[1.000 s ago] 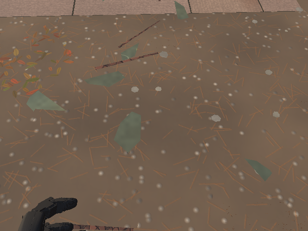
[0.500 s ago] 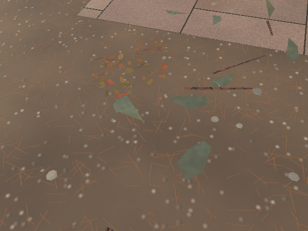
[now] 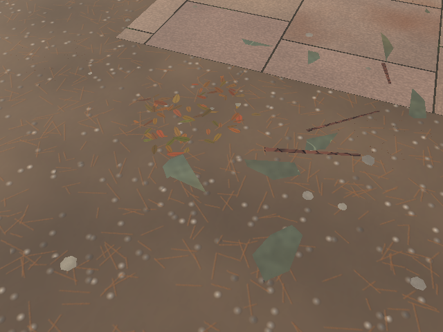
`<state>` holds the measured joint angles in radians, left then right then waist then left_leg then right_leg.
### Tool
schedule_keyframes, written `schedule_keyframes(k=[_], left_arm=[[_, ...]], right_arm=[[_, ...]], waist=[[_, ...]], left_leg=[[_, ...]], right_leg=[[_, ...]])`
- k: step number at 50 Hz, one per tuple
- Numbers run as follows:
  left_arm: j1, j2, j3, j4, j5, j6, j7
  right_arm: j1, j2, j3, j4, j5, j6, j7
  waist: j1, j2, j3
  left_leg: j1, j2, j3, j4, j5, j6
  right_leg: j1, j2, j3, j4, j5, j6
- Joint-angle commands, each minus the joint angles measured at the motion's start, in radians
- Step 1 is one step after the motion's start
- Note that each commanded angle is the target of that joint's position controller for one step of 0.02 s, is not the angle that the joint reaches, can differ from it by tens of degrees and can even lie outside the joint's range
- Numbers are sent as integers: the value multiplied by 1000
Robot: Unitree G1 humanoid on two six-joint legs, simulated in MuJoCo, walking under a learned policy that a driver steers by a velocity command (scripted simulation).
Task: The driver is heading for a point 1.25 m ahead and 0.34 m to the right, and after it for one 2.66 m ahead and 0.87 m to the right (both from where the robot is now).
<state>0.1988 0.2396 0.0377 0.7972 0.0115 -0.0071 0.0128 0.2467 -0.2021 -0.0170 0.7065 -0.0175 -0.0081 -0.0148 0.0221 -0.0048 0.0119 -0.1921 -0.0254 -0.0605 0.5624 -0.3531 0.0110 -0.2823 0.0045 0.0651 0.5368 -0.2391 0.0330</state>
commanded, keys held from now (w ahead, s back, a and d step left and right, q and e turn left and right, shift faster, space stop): shift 0.78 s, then w+shift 0.22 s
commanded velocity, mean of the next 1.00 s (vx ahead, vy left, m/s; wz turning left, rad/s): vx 0.08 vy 0.00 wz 0.01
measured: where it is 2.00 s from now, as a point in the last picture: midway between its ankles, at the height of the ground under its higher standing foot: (248, 264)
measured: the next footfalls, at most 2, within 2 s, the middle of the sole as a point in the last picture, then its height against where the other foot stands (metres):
right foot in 1.08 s outside the picture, level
left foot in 1.54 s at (223, 316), level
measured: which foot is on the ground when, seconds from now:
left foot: down 0.00-1.00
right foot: down 0.00-0.84, up 0.86-1.00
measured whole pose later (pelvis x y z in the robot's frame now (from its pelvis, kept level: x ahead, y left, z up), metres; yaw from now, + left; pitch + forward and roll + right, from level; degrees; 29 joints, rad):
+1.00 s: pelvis +0.05 -0.02 +0.01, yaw +0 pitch +1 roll +0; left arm 0.20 0.24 0.05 1.02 -0.04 -0.09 0.00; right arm 0.42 -0.24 -0.05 0.96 0.03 -0.06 -0.02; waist -0.03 0.03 -0.03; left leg -0.05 0.01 -0.07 0.34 -0.31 0.02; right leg -0.40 -0.05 -0.03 0.75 -0.35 -0.04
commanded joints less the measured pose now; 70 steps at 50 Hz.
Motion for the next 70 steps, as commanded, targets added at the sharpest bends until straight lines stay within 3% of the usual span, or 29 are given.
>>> schedule_keyframes(k=[1,17,39,40,41,42,43,44,45,46,48,50,51,52,53,54,55,56,57,58,60,63,66,70], left_arm=[[-24,92,23,-44,-2,-11,8],[-15,96,29,82,-11,7,31],[3,78,24,247,-13,17,43],[34,64,22,265,-17,19,43],[28,73,27,263,-29,16,41],[-45,83,28,226,-34,0,33],[-138,54,16,168,-49,-27,19],[-183,75,20,139,-57,-52,9],[-164,86,25,138,-57,-74,0],[-133,81,26,144,-54,-90,-9],[-113,71,24,149,-48,-113,-22],[-56,54,23,171,-47,-118,-29],[14,47,28,162,27,-73,-57],[104,55,40,190,29,-52,-56],[264,87,57,234,23,-51,-44],[458,176,76,269,46,-64,-28],[459,199,59,264,50,-72,-27],[290,203,58,227,44,-66,-24],[174,162,50,180,29,-73,-28],[138,136,42,171,18,-82,-34],[150,93,25,178,16,-99,-28],[245,82,21,212,7,-111,-25],[302,76,16,217,2,-118,-25],[338,79,12,225,-2,-127,-14]], right_arm=[[4,-118,-32,-56,3,-16,-4],[50,-100,-33,32,8,-21,-6],[105,-93,-24,213,14,-20,-16],[142,-104,-29,235,18,-16,-19],[158,-154,-45,235,31,-12,-22],[208,-199,-58,237,42,-17,-23],[199,-252,-75,232,51,-33,-24],[163,-234,-71,216,41,-53,-25],[132,-192,-61,205,34,-71,-24],[110,-170,-56,193,36,-79,-19],[98,-178,-60,181,54,-80,-11],[87,-209,-67,175,57,-73,-6],[88,-226,-80,208,-24,-64,7],[77,-214,-81,203,-27,-63,13],[49,-194,-75,196,-29,-69,15],[-31,-104,-51,157,-36,-80,17],[-74,-10,-31,89,-15,-96,25],[-65,-45,-33,68,-6,-96,36],[-87,-101,-41,69,-13,-94,49],[-60,-113,-45,88,-24,-91,60],[-32,-110,-43,104,-44,-68,76],[-136,-98,-35,66,-29,-40,81],[-285,-96,-27,13,-20,-37,79],[-409,-75,-9,-35,-9,-37,81]], waist=[[-7,24,-6],[-8,15,-12],[-9,10,28],[-16,35,-14],[-33,87,21],[-74,151,91],[-91,240,180],[-88,206,230],[-64,163,225],[-47,131,180],[-42,123,110],[-11,149,74],[33,145,50],[71,92,56],[149,-9,17],[243,-254,-37],[181,-361,-31],[77,-217,40],[35,-67,70],[1,-15,54],[-23,-65,43],[-8,-46,113],[21,-30,145],[38,-44,173]], left_leg=[[-101,74,-83,-142,144,34],[-75,47,-48,-142,237,27],[-60,34,-23,-184,207,20],[-35,28,-27,-212,-29,38],[-42,64,-102,-259,-358,84],[-30,175,-271,-367,-605,155],[-52,333,-487,-483,-664,239],[-24,393,-562,-520,-546,275],[59,397,-534,-501,-423,264],[120,372,-468,-475,-331,235],[104,289,-291,-450,-181,173],[-41,215,-168,-415,-153,163],[-115,180,-121,-376,-252,182],[-232,166,-103,-299,-263,184],[-350,118,-56,-80,-153,174],[-497,14,71,383,-72,137],[-708,-95,-40,640,-159,135],[-793,10,-96,755,-27,149],[-777,92,-59,746,104,139],[-689,134,-40,679,160,113],[-601,154,7,641,199,65],[-690,155,59,582,278,35],[-691,136,106,399,335,17],[-574,110,163,152,410,54]], right_leg=[[81,-31,29,-40,153,-20],[119,-38,31,-36,208,-18],[121,-26,12,-83,175,-19],[118,17,-39,-45,-32,-24],[28,59,-87,38,-283,-33],[-134,58,-100,149,-355,-39],[-246,4,-87,284,-236,-53],[-367,-60,-23,379,-223,-69],[-459,-97,1,425,-193,-83],[-481,-120,3,408,-165,-95],[-320,-108,-49,211,-107,-91],[-60,-38,-144,97,-59,-59],[90,21,-234,12,-84,-59],[255,52,-276,-6,-39,-53],[451,46,-230,-23,-97,-60],[548,-190,111,-180,-415,-91],[488,-376,661,-437,-761,-155],[391,-438,740,-468,-829,-220],[310,-410,605,-422,-692,-217],[243,-337,445,-416,-544,-199],[177,-249,284,-461,-401,-183],[194,-209,171,-504,-232,-204],[217,-187,79,-543,-50,-219],[288,-202,-12,-615,214,-218]])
